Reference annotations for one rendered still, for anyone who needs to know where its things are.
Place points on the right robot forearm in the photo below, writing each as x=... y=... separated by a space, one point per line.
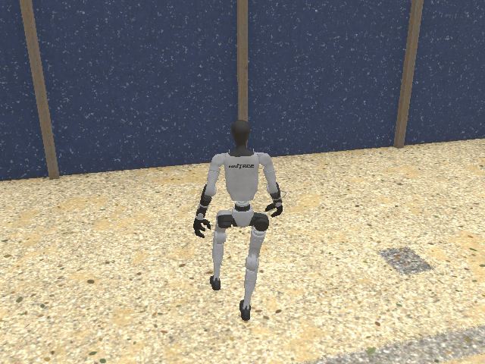
x=276 y=197

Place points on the left robot hand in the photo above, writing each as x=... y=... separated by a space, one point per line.
x=197 y=226

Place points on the right robot upper arm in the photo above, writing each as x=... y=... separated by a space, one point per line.
x=265 y=160

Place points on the robot right shin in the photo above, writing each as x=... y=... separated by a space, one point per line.
x=249 y=284

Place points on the left robot upper arm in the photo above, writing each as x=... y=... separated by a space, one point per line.
x=213 y=173

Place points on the left robot forearm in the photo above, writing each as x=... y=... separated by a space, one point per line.
x=203 y=205

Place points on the humanoid robot torso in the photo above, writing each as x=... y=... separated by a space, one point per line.
x=241 y=174

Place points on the right robot hand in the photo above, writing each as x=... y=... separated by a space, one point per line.
x=272 y=206

